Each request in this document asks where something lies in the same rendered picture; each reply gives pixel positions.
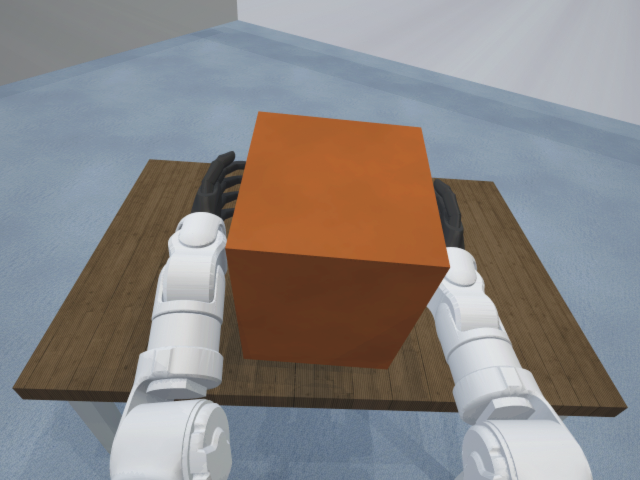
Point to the robot left forearm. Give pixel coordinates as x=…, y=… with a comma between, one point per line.
x=182, y=360

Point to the table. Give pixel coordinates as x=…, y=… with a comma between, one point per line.
x=89, y=354

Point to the carton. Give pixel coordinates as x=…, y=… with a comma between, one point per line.
x=336, y=245

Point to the right robot hand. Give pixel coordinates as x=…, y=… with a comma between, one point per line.
x=450, y=215

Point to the left robot upper arm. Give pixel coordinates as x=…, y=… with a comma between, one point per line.
x=177, y=440

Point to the right robot upper arm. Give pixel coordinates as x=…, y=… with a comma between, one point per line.
x=521, y=450

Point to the robot right forearm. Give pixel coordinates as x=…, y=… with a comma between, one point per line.
x=490, y=383

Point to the left robot hand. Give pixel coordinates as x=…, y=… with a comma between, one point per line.
x=210, y=197

